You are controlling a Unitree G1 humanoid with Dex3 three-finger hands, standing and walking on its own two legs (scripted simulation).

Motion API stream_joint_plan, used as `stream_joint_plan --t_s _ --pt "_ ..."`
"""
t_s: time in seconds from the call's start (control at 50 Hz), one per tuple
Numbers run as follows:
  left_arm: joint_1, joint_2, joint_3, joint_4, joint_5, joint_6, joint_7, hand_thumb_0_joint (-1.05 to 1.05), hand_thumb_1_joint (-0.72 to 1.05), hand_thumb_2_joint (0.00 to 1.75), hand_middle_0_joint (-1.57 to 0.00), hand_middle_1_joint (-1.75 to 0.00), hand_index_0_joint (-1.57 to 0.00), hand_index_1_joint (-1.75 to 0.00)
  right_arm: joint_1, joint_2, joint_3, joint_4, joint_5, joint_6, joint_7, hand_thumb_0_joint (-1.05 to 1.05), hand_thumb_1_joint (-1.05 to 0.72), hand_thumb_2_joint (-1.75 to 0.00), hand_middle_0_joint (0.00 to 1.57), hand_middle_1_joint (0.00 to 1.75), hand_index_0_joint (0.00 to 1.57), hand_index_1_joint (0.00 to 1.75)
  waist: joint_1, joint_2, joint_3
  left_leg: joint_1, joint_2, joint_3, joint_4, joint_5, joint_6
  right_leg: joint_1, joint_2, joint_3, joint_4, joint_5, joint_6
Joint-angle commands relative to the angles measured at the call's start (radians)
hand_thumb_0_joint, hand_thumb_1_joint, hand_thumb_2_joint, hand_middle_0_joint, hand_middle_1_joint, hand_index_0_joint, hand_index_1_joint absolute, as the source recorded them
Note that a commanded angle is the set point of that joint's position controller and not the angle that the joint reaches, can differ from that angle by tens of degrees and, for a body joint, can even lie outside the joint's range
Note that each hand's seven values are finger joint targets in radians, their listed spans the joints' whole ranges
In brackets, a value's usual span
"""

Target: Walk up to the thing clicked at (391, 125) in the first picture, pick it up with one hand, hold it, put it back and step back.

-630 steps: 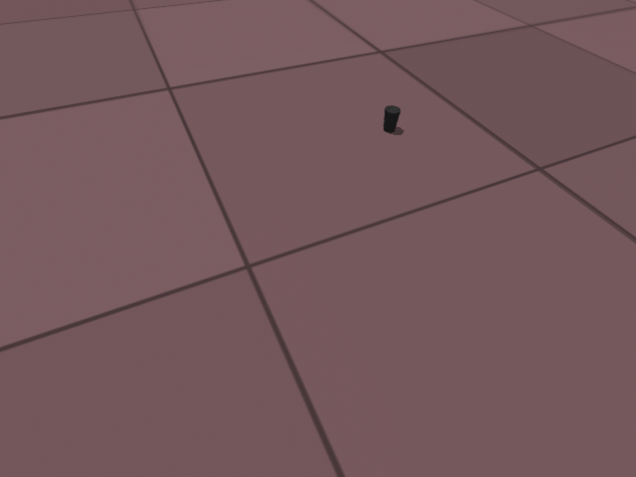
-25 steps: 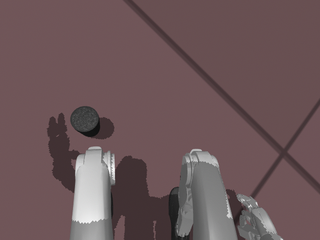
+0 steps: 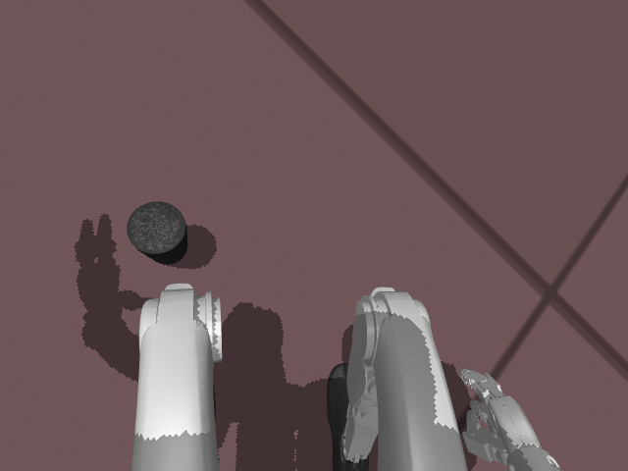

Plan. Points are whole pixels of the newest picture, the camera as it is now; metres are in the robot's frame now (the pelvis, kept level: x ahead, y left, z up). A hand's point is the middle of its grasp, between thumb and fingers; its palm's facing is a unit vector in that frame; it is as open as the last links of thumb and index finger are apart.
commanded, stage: approach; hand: left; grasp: from the side
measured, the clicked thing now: (163, 238) +0.44 +0.23 -0.30
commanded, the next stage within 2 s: close in in 0.64 s
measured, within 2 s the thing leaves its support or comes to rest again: neither
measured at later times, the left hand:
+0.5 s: hand (7, 226) +0.39 +0.37 -0.11, palm faces +0.13 -0.99 -0.01, open 17.2 cm
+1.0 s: hand (131, 238) +0.42 +0.27 -0.25, palm faces +0.09 -1.00 +0.05, open 17.5 cm
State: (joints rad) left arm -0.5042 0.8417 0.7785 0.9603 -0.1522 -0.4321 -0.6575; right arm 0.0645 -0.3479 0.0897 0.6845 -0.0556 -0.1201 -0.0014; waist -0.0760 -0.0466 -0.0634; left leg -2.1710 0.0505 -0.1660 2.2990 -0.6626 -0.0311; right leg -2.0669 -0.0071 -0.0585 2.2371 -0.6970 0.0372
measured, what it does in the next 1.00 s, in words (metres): lowers itself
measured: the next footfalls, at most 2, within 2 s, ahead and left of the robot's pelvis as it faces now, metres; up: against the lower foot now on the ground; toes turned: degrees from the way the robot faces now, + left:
none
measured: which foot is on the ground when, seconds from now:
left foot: down 0.00-1.00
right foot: down 0.00-1.00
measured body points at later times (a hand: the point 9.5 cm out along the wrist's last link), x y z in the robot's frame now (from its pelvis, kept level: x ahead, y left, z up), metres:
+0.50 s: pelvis +0.00 +0.00 -0.04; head +0.22 +0.11 +0.33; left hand +0.37 +0.42 -0.11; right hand +0.18 -0.27 -0.12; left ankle +0.09 +0.14 -0.33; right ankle +0.10 -0.13 -0.33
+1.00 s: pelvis -0.01 +0.02 -0.09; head +0.23 +0.16 +0.26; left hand +0.41 +0.32 -0.25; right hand +0.17 -0.25 -0.13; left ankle +0.09 +0.14 -0.33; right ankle +0.10 -0.13 -0.33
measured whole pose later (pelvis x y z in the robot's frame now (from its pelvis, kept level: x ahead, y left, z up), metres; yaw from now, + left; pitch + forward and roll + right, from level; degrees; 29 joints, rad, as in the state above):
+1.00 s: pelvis -0.01 +0.02 -0.09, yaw -8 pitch +14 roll -15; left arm -0.58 0.82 0.66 1.40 -0.19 -1.01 -0.44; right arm -0.20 -0.37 0.46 0.59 -0.31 -0.06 0.08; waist -0.22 -0.26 0.26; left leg -2.22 0.04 -0.38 2.66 -0.72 -0.05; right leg -2.07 0.08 -0.18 2.46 -0.67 0.07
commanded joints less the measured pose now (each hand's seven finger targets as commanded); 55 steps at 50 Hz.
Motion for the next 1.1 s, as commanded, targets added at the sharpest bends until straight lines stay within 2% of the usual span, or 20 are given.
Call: stream_joint_plan --t_s 0.0,0.04,0.08,0.16,0.26,0.3,0.36,0.42,0.46,0.54,0.6,0.62,0.66,0.74,0.8,0.84,0.88,0.94,1.06,1.08 --pt "-0.169 0.396 0.078 -0.204 -0.052 -0.052 0.001 0.0 -0.41 0.17 -0.01 -0.13 -0.01 -0.12 0.108 -0.247 -0.086 -0.058 0.009 -0.03 -0.017 0.0 -0.9 -0.9 0.2 0.3 0.2 0.3 0.039 0.296 -0.611 0.509 -0.008 0.081 -0.312 0.064 0.047 0.217 0.03 -0.068 -0.224 0.101 -0.074" --pt "-0.158 0.403 0.08 -0.198 -0.056 -0.05 0.001 0.0 -0.4 0.17 0.0 -0.13 -0.01 -0.12 0.108 -0.247 -0.086 -0.052 0.011 -0.031 -0.017 0.0 -0.9 -0.9 0.2 0.3 0.2 0.3 0.051 0.289 -0.607 0.511 -0.007 0.079 -0.316 0.061 0.046 0.211 0.03 -0.066 -0.222 0.095 -0.075" --pt "-0.171 0.38 0.067 -0.194 -0.061 -0.049 -0.002 0.0 -0.44 0.22 -0.04 -0.19 -0.02 -0.2 0.115 -0.245 -0.085 -0.056 0.012 -0.033 -0.017 0.0 -0.91 -0.91 0.2 0.3 0.2 0.3 0.033 0.278 -0.598 0.498 -0.009 0.082 -0.308 0.071 0.049 0.216 0.03 -0.066 -0.228 0.105 -0.074" --pt "-0.149 0.33 0.052 -0.103 -0.08 -0.069 -0.022 0.0 -0.52 0.11 -0.05 -0.13 -0.03 -0.14 0.1 -0.242 -0.07 -0.048 0.006 -0.04 -0.016 0.0 -0.89 -0.9 0.2 0.3 0.2 0.3 0.011 0.227 -0.536 0.441 -0.01 0.08 -0.271 0.07 0.054 0.2 0.035 -0.074 -0.216 0.102 -0.071" --pt "-0.193 0.279 0.019 0.021 -0.134 -0.153 -0.071 0.0 -0.52 0.1 -0.05 -0.13 -0.04 -0.13 0.079 -0.245 -0.035 -0.044 -0.009 -0.062 -0.006 0.0 -0.89 -0.9 0.2 0.3 0.2 0.3 -0.029 0.16 -0.479 0.356 -0.007 0.081 -0.199 0.051 0.056 0.203 0.049 -0.084 -0.191 0.081 -0.066" --pt "-0.205 0.289 0.027 0.052 -0.152 -0.197 -0.083 0.0 -0.54 0.11 -0.05 -0.13 -0.04 -0.14 0.057 -0.253 -0.022 -0.047 -0.018 -0.067 -0.003 0.0 -0.89 -0.9 0.2 0.3 0.2 0.3 -0.026 0.156 -0.478 0.352 -0.005 0.077 -0.177 0.049 0.053 0.194 0.054 -0.091 -0.173 0.081 -0.067" --pt "-0.24 0.283 -0.005 0.106 -0.152 -0.257 -0.093 0.0 -0.5 0.12 -0.04 -0.13 -0.03 -0.14 0.031 -0.264 0.007 -0.062 -0.043 -0.071 0.005 0.0 -0.88 -0.9 0.2 0.3 0.2 0.3 -0.046 0.177 -0.478 0.346 0.0 0.072 -0.141 0.044 0.045 0.202 0.06 -0.104 -0.143 0.083 -0.066" --pt "-0.249 0.365 0.021 0.143 -0.14 -0.319 -0.083 0.0 -0.5 0.11 -0.05 -0.12 -0.03 -0.13 -0.015 -0.286 0.039 -0.072 -0.067 -0.061 0.01 0.0 -0.88 -0.9 0.2 0.3 0.2 0.3 -0.032 0.226 -0.477 0.366 0.006 0.064 -0.117 0.035 0.039 0.19 0.067 -0.117 -0.109 0.077 -0.068" --pt "-0.252 0.374 0.02 0.165 -0.131 -0.356 -0.073 0.0 -0.48 0.13 -0.04 -0.12 -0.02 -0.13 -0.03 -0.296 0.063 -0.075 -0.087 -0.05 0.017 0.0 -0.89 -0.9 0.2 0.3 0.2 0.3 -0.039 0.271 -0.489 0.398 0.013 0.054 -0.099 0.083 0.027 0.202 0.069 -0.126 -0.075 0.118 -0.069" --pt "-0.271 0.412 0.035 0.155 -0.115 -0.424 -0.039 0.0 -0.53 0.12 -0.04 -0.12 -0.03 -0.14 -0.08 -0.321 0.102 -0.084 -0.128 -0.021 0.024 0.0 -0.9 -0.9 0.2 0.3 0.2 0.3 -0.053 0.369 -0.486 0.456 0.021 0.03 -0.078 0.121 0.011 0.188 0.071 -0.15 -0.024 0.151 -0.069" --pt "-0.248 0.345 -0.007 0.201 -0.107 -0.46 -0.02 0.0 -0.51 0.11 -0.05 -0.13 -0.03 -0.14 -0.102 -0.334 0.126 -0.072 -0.154 -0.004 0.027 0.0 -0.91 -0.9 0.2 0.3 0.2 0.3 -0.092 0.386 -0.469 0.494 0.029 0.009 -0.047 0.165 0.003 0.182 0.076 -0.17 -0.004 0.189 -0.065" --pt "-0.258 0.354 -0.014 0.188 -0.099 -0.473 -0.012 0.0 -0.5 0.12 -0.05 -0.13 -0.03 -0.14 -0.111 -0.336 0.133 -0.068 -0.163 0.0 0.027 0.0 -0.91 -0.9 0.2 0.3 0.2 0.3 -0.096 0.408 -0.452 0.491 0.031 0.005 -0.041 0.17 0.0 0.174 0.077 -0.173 0.007 0.194 -0.067" --pt "-0.252 0.306 -0.062 0.206 -0.083 -0.493 0.005 0.0 -0.52 0.1 -0.05 -0.12 -0.04 -0.13 -0.125 -0.335 0.148 -0.064 -0.18 0.009 0.029 0.0 -0.91 -0.9 0.2 0.3 0.2 0.3 -0.118 0.418 -0.439 0.497 0.035 -0.004 -0.018 0.207 -0.004 0.184 0.079 -0.181 0.02 0.231 -0.065" --pt "-0.237 0.221 -0.117 0.292 -0.094 -0.538 0.05 0.0 -0.61 0.04 -0.05 -0.1 -0.05 -0.1 -0.158 -0.344 0.187 -0.079 -0.2 0.023 0.036 0.0 -0.92 -0.9 0.2 0.3 0.2 0.3 -0.161 0.33 -0.391 0.44 0.035 -0.033 0.021 0.185 0.0 0.209 0.088 -0.212 0.023 0.235 -0.057" --pt "-0.237 0.254 -0.102 0.305 -0.096 -0.584 0.103 0.0 -0.61 0.03 -0.06 -0.11 -0.06 -0.1 -0.191 -0.356 0.216 -0.095 -0.216 0.035 0.044 0.0 -0.92 -0.9 0.2 0.3 0.2 0.3 -0.157 0.317 -0.355 0.402 0.036 -0.044 0.038 0.153 0.002 0.227 0.095 -0.226 0.028 0.221 -0.053" --pt "-0.238 0.238 -0.108 0.316 -0.091 -0.615 0.142 0.0 -0.6 0.05 -0.05 -0.1 -0.06 -0.1 -0.206 -0.361 0.234 -0.105 -0.228 0.043 0.051 0.0 -0.92 -0.9 0.2 0.3 0.2 0.3 -0.167 0.322 -0.346 0.404 0.037 -0.052 0.044 0.156 -0.002 0.247 0.098 -0.236 0.033 0.227 -0.05" --pt "-0.229 0.278 -0.077 0.294 -0.084 -0.642 0.188 0.0 -0.6 0.05 -0.05 -0.11 -0.06 -0.1 -0.208 -0.361 0.247 -0.108 -0.246 0.051 0.056 0.0 -0.92 -0.9 0.2 0.3 0.2 0.3 -0.153 0.336 -0.353 0.402 0.039 -0.054 0.059 0.169 -0.002 0.272 0.104 -0.238 0.036 0.246 -0.048" --pt "-0.22 0.261 -0.077 0.289 -0.06 -0.672 0.249 0.0 -0.53 0.06 -0.05 -0.1 -0.05 -0.09 -0.218 -0.367 0.253 -0.117 -0.266 0.066 0.064 0.0 -0.92 -0.9 0.2 0.3 0.2 0.3 -0.159 0.369 -0.333 0.419 0.043 -0.064 0.051 0.188 -0.011 0.27 0.105 -0.252 0.049 0.261 -0.049" --pt "-0.228 0.124 -0.192 0.321 -0.032 -0.687 0.329 0.0 -0.45 0.06 -0.04 -0.08 -0.05 -0.07 -0.236 -0.375 0.26 -0.145 -0.288 0.081 0.082 0.0 -0.91 -0.9 0.2 0.3 0.2 0.3 -0.212 0.332 -0.23 0.371 0.041 -0.083 0.047 0.099 -0.01 0.232 0.108 -0.278 0.036 0.219 -0.043" --pt "-0.25 0.133 -0.209 0.31 -0.027 -0.691 0.342 0.0 -0.47 0.06 -0.04 -0.08 -0.05 -0.06 -0.234 -0.374 0.267 -0.147 -0.291 0.082 0.085 0.0 -0.92 -0.9 0.2 0.3 0.2 0.3 -0.223 0.329 -0.225 0.353 0.038 -0.086 0.051 0.079 -0.006 0.235 0.11 -0.28 0.032 0.209 -0.042"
